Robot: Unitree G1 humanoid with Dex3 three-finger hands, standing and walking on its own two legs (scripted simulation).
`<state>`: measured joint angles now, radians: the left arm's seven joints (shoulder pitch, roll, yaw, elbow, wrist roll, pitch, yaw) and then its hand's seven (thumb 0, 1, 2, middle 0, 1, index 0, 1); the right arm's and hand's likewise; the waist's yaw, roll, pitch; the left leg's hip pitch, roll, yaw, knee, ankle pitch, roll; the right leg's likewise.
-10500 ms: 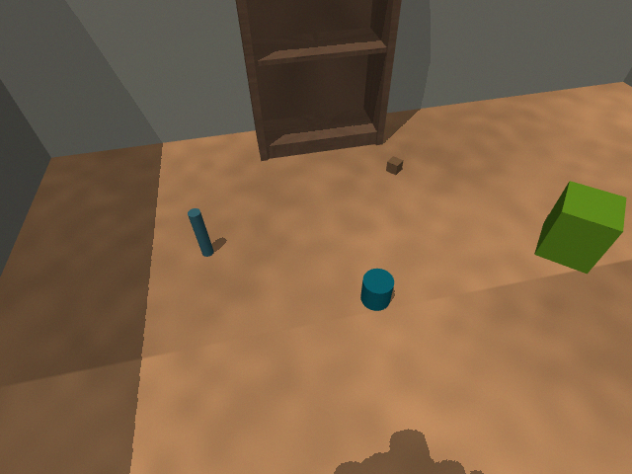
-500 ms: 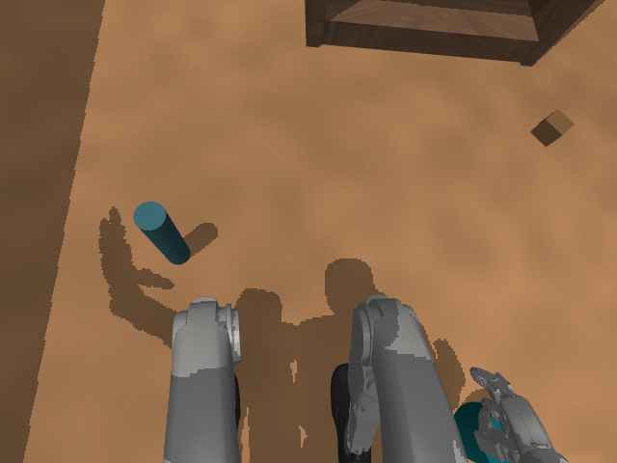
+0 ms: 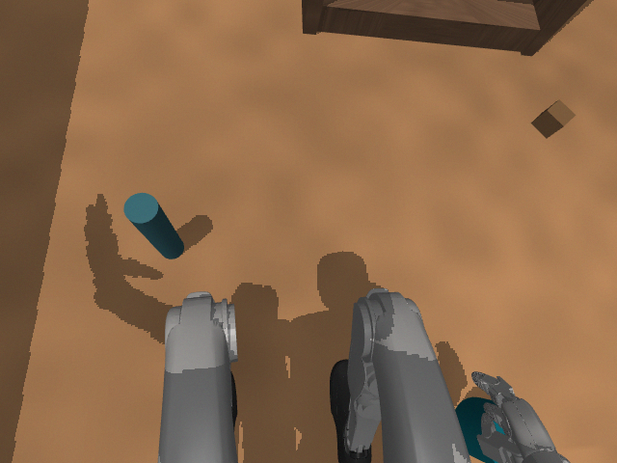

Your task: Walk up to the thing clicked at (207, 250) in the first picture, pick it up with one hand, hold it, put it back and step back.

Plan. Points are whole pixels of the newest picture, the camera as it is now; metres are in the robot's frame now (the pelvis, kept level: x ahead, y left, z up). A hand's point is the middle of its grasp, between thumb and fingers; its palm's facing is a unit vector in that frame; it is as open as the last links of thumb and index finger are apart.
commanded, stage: approach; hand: left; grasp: from the side
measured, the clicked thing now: (159, 231) +0.46 +0.25 -0.28
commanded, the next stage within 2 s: close in in 0.62 s
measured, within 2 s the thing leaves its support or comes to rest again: neither
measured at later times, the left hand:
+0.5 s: hand (21, 233) +0.40 +0.39 -0.13, palm faces +0.22 -0.97 +0.05, open 17.7 cm
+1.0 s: hand (133, 239) +0.43 +0.28 -0.24, palm faces +0.18 -0.98 +0.06, open 17.6 cm
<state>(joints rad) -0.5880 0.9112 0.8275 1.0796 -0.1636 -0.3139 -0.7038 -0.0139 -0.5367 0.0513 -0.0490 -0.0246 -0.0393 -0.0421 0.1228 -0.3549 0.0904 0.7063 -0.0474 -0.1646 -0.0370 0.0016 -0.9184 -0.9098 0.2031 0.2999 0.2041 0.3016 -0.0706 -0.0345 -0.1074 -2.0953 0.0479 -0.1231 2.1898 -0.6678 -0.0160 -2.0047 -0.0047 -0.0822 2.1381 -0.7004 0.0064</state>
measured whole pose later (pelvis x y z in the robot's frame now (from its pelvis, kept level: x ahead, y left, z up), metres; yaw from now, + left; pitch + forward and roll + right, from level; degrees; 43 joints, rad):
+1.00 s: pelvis -0.01 +0.01 -0.11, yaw -8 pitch +15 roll -13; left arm -0.62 0.78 0.69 1.35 -0.18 -0.91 -0.39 -0.02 -0.61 0.02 -0.08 -0.08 -0.07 -0.09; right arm -0.12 -0.35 0.38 0.61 -0.27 -0.06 0.09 0.00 -0.94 -0.91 0.20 0.30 0.20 0.30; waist -0.21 -0.21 0.20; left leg -2.23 0.05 -0.32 2.62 -0.69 -0.03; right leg -2.10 0.07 -0.20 2.45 -0.65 0.05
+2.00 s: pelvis -0.02 +0.02 -0.12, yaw -10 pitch +12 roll -15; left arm -0.61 0.79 0.56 1.36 -0.13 -1.04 -0.13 -0.01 -0.18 0.33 -0.30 -0.29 -0.30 -0.30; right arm -0.15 -0.37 0.46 0.57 -0.33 0.01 0.13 0.00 -0.89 -0.90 0.20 0.30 0.20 0.30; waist -0.23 -0.25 0.27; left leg -2.23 0.04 -0.37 2.66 -0.69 -0.02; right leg -2.07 0.08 -0.24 2.44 -0.63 0.06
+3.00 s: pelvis -0.02 +0.01 -0.11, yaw -8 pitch +17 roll -14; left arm -0.58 0.70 0.52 1.06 -0.13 -0.83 -0.16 0.04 0.06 1.08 -0.94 -1.07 -0.92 -1.05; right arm -0.06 -0.34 0.32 0.59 -0.25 0.04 0.12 0.00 -0.89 -0.90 0.20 0.30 0.21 0.30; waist -0.18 -0.17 0.15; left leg -2.25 0.04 -0.31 2.59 -0.68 -0.02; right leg -2.10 0.06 -0.21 2.41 -0.65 0.04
